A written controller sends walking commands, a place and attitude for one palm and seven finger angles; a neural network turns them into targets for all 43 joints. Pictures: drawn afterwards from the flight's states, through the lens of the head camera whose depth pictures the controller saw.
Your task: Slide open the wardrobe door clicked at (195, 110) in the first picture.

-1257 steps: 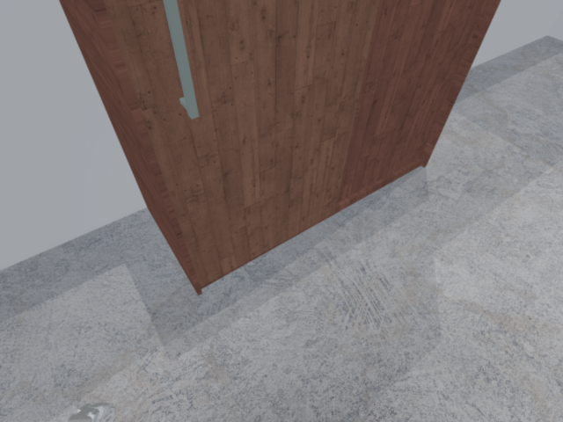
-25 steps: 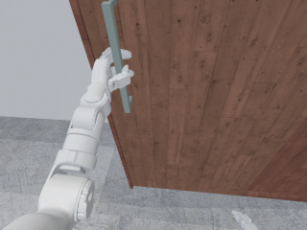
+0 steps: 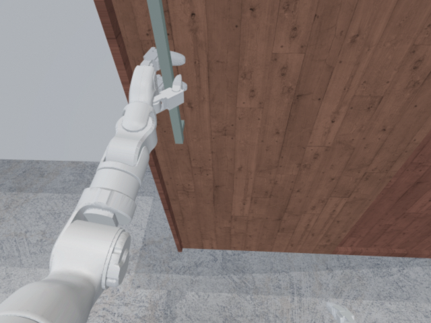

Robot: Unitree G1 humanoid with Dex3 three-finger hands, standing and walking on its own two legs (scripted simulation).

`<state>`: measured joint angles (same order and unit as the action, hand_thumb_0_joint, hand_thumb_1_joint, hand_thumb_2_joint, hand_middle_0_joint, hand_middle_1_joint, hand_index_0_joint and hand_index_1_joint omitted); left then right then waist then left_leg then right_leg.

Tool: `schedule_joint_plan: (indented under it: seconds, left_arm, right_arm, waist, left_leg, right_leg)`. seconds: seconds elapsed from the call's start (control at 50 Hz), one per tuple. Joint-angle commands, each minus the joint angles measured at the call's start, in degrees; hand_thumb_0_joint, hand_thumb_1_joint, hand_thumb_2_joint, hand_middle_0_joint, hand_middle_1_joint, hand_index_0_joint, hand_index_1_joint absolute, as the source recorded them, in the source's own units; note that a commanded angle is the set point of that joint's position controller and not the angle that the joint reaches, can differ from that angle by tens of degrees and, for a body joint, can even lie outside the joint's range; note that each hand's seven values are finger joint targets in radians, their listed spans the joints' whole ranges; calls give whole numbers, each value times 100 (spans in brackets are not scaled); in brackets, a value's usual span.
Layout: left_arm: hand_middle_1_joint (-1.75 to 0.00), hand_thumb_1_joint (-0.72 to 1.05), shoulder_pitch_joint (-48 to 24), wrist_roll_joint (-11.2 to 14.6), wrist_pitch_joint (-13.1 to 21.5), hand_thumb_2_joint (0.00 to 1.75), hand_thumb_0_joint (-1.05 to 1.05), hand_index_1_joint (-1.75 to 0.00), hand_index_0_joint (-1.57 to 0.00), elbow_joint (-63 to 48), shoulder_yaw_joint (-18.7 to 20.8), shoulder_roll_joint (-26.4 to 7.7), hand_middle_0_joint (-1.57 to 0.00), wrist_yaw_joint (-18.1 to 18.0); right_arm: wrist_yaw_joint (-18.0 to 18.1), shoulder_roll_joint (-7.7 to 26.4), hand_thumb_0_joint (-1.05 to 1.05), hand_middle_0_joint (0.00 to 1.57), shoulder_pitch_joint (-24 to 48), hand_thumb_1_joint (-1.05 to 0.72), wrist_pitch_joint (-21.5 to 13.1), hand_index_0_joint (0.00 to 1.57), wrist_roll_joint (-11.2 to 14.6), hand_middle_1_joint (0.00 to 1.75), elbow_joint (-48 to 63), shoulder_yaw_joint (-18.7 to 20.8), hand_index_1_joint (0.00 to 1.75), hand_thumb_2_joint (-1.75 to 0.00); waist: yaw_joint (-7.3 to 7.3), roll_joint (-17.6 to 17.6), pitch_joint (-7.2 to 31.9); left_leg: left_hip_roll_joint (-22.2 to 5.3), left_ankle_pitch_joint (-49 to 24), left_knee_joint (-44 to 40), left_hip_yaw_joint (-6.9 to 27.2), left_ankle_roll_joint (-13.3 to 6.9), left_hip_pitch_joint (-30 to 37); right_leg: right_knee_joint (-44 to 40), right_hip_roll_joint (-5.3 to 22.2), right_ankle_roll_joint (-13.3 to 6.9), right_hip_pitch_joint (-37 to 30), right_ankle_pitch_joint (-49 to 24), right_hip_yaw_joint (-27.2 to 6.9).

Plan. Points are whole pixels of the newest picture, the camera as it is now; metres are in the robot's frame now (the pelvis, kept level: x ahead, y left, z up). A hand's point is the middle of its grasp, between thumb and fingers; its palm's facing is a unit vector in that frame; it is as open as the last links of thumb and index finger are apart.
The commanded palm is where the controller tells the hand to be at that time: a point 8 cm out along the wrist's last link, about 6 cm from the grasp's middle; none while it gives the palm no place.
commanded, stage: step sideways, sliding the door along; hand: left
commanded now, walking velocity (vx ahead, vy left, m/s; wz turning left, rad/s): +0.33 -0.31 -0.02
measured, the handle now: (170, 74) +0.51 +0.11 +0.21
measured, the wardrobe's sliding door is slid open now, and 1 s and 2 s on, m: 0.01 0.05 0.39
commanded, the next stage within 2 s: none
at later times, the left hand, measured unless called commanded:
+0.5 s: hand (184, 93) +0.47 +0.08 +0.20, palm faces +0.10 -0.99 -0.01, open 5.8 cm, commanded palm +0.44 +0.06 +0.20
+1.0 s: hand (210, 91) +0.48 +0.03 +0.20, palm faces +0.40 -0.91 -0.05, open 6.2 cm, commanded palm +0.44 +0.01 +0.19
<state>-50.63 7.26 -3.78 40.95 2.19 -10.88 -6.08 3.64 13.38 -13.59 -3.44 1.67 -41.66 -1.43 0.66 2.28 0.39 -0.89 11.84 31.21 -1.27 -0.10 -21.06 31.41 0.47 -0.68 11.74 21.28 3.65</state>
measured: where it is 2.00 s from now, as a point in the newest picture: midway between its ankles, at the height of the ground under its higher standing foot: outside the picture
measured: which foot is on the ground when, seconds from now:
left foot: down 0.00-0.72, up 0.74-0.86, down 0.88-1.00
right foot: down 0.00-0.38, up 0.40-0.70, down 0.72-0.88, up 0.90-1.00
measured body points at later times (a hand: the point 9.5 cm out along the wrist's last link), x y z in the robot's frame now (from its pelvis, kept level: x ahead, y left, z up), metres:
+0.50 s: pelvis +0.04 -0.06 -0.01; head +0.14 -0.05 +0.42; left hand +0.46 +0.13 +0.20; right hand +0.24 -0.28 -0.13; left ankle +0.05 +0.09 -0.73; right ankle +0.04 -0.19 -0.65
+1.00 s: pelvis +0.13 -0.21 +0.00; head +0.24 -0.17 +0.43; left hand +0.45 +0.08 +0.20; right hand +0.37 -0.39 -0.11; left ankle +0.08 -0.03 -0.73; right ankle +0.18 -0.33 -0.68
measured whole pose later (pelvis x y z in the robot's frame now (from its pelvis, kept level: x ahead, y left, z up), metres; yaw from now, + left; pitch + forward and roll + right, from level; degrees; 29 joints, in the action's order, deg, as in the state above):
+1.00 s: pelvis +0.13 -0.21 +0.00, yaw +8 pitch -2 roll -3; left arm -28.5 3.1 4.8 -6.7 7.1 -11.1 -8.0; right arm -1.2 13.4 -4.4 -5.9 1.9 -32.7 3.7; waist -8.0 3.1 -18.8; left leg -12.1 18.4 32.6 -3.9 5.1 -10.8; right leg 54.3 0.2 0.6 26.3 25.0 2.7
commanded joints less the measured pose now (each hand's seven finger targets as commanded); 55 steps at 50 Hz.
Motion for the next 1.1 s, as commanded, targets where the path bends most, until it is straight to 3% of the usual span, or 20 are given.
schedule_joint_plan:
  seconds: [0.0, 0.04, 0.1, 0.14, 0.18, 0.22, 0.3, 0.32, 0.36, 0.4, 0.54, 0.66, 0.68, 0.72, 0.74, 0.78, 0.82, 0.86, 0.94, 1.08]
  left_arm:
    - [-140, 90, -3236, 32, 1121, 90, 0, -140, -45, -1819, -166, -511, -45, 240]
    - [-140, 90, -3144, 64, 1130, 90, 0, -140, -45, -1987, -61, -754, -45, 200]
    - [-140, 90, -2927, 48, 1167, 90, 0, -140, -45, -2126, -90, -684, -45, 195]
    - [-140, 90, -2911, -58, 1156, 90, 0, -140, -45, -2293, 1, -855, -45, 160]
    - [-140, 90, -2967, -152, 1117, 90, 0, -140, -45, -2196, 10, -706, -45, 157]
    - [-140, 90, -3160, -203, 1371, 90, 0, -140, -45, -2822, -458, -140, -45, 230]
    - [-140, 90, -2744, -259, 1631, 90, 0, -140, -45, -3772, -649, 94, -45, 260]
    - [-140, 90, -2843, -230, 1732, 90, 0, -140, -45, -4154, -820, 201, -45, 284]
    - [-140, 90, -2941, 1, 1813, 90, 0, -140, -45, -4598, -1313, 837, -45, 409]
    - [-140, 90, -3394, -109, 1858, 90, 0, -140, -45, -5070, -893, 269, -45, 452]
    - [-140, 90, -2620, -284, 1535, 90, 0, -140, -45, -5211, -1417, 686, -45, 610]
    - [-140, 90, -1650, -239, 1523, 90, 0, -140, -45, -5596, -1259, 370, -45, 496]
    - [-140, 90, -1537, -308, 1534, 90, 0, -140, -45, -5739, -1152, 191, -45, 469]
    - [-140, 90, -1006, -397, 1504, 90, 0, -140, -45, -5985, -797, -364, -45, 369]
    - [-140, 90, -561, -359, 1408, 90, 0, -140, -45, -6111, -678, -366, -45, 323]
    - [-140, 90, -578, -312, 1554, 90, 0, -140, -45, -7034, -755, -188, -45, 244]
    - [-140, 90, -470, -274, 1732, 90, 0, -140, -45, -7201, -874, -73, -45, 177]
    - [-140, 90, -355, -244, 1850, 90, 0, -140, -45, -7218, -1028, 229, -45, 378]
    - [-140, 90, -511, -458, 1870, 90, 0, -140, -45, -7170, -863, 88, -45, 348]
    - [-140, 90, 498, -411, 1790, 90, 0, -140, -45, -7206, -664, -201, -45, 370]
  right_arm:
    - [237, 742, 0, 20, 486, -90, -116, 20, 29, 30, 850, 273, 30, -90]
    - [273, 725, 0, 20, 510, -90, -16, 20, 43, 30, 919, 260, 30, -90]
    - [306, 703, 0, 20, 652, -90, 99, 20, 99, 30, 968, 261, 30, -90]
    - [337, 584, 0, 20, 674, -90, 143, 20, 149, 30, 1026, 241, 30, -90]
    - [348, 585, 0, 20, 1047, -90, 20, 20, 90, 30, 891, 284, 30, -90]
    - [290, 447, 0, 20, 786, -90, -69, 20, 48, 30, 770, 247, 30, -90]
    - [310, 321, 0, 20, 875, -90, -32, 20, -64, 30, 965, 297, 30, -90]
    - [306, 363, 0, 20, 791, -90, -51, 20, -46, 30, 974, 365, 30, -90]
    - [-14, 605, 0, 20, 798, -90, -57, 20, 36, 30, 1088, 528, 30, -90]
    - [-273, 689, 0, 20, 963, -90, -102, 20, 49, 30, 1048, 684, 30, -90]
    - [-240, 698, 0, 20, 1130, -90, -256, 20, 124, 30, 1328, 710, 30, -90]
    - [-198, 480, 0, 20, 1146, -90, -468, 20, 209, 30, 1580, 534, 30, -90]
    - [-205, 412, 0, 20, 1125, -90, -496, 20, 244, 30, 1577, 521, 30, -90]
    - [-103, 183, 0, 20, 1277, -90, -504, 20, 172, 30, 1526, 454, 30, -90]
    - [-28, 214, 0, 20, 1348, -90, -484, 20, 185, 30, 1433, 493, 30, -90]
    - [-2, 172, 0, 20, 1393, -90, -509, 20, 143, 30, 1392, 361, 30, -90]
    - [-33, 277, 0, 20, 1270, -90, -418, 20, 130, 30, 1355, 416, 30, -90]
    - [-341, 678, 0, 20, 1187, -90, -313, 20, 64, 30, 1652, 720, 30, -90]
    - [-581, 588, 0, 20, 1117, -90, -573, 20, 56, 30, 1665, 687, 30, -90]
    - [-503, 416, 0, 20, 1155, -90, -770, 20, 74, 30, 1868, 491, 30, -90]
  waist:
    - [287, 887, 1673]
    - [232, 642, 1627]
    - [99, 293, 1608]
    - [89, -1136, 1441]
    - [-162, -1750, 505]
    - [-43, -743, 745]
    - [-29, -945, 1528]
    - [173, -754, 1946]
    - [237, 1073, 2873]
    - [338, 63, 2280]
    - [257, 1270, 1777]
    - [152, 1382, 1761]
    - [111, 686, 1822]
    - [8, -1490, 1818]
    - [-40, -2200, 1982]
    - [45, -1682, 2029]
    - [221, -1318, 2243]
    - [31, 858, 2702]
    - [90, 1799, 1872]
    - [30, 1690, 1401]
  left_leg:
    - [-1589, 1288, -1078, 2271, -987, 1918]
    - [-1933, 1552, -1119, 2840, -1225, 1894]
    - [-1605, 1100, -365, 1685, -905, 872]
    - [-412, 1364, 1474, 2, -261, -674]
    - [-60, 1793, 3547, 223, -70, -1724]
    - [-262, 1622, 3335, 210, 1, -1695]
    - [-76, 38, 215, -782, -28, 470]
    - [-388, -986, -502, -482, -247, 2069]
    - [-3113, -5913, -39, 2691, -1571, 4964]
    - [-3183, -4737, 32, 2314, -1570, 4427]
    - [-2005, -3102, -358, -49, -740, 2477]
    - [-1671, -3487, 829, -187, -281, 2496]
    - [-1276, -2855, 1424, -324, -387, 2209]
    - [-262, 1771, 2801, -291, 356, 64]
    - [-216, 2483, 3068, 26, 308, -179]
    - [-357, 2247, 1880, 111, 183, -312]
    - [-989, -757, -142, -21, 74, 1515]
    - [-3006, -7427, -146, 1383, -910, 4405]
    - [-2562, -6139, 48, 314, -763, 4377]
    - [-2124, -5062, 549, -691, -344, 3305]
  right_leg:
    - [1184, -213, 41, 1202, 495, -224]
    - [1579, -170, -89, 1397, 975, -442]
    - [152, -74, -218, -118, 675, -456]
    - [-1491, 1008, -712, -1155, 902, -1730]
    - [-1763, 1790, -1354, -1056, -704, -3138]
    - [-786, 1660, -1357, -1910, -3714, -2072]
    - [572, 942, -578, -1689, -5702, -485]
    - [1545, 768, -163, -602, -5312, -197]
    - [4498, -103, 157, 2548, 1057, -832]
    - [4699, 327, -102, 3159, 1004, -1229]
    - [2282, 357, 232, 1395, -420, -8]
    - [29, -53, 283, 42, -1391, 359]
    - [-516, 179, 230, -405, -2932, 164]
    - [-179, 1594, -483, -1570, -7561, -1235]
    - [77, 1734, -672, -1711, -8007, -1409]
    - [479, 1677, -734, -2134, -7908, -1140]
    - [1269, 1216, -334, -1134, -6750, -454]
    - [2740, 131, 148, 1868, 848, -335]
    - [2430, 196, 132, 2303, 454, -403]
    - [253, -180, 243, 481, -1079, 208]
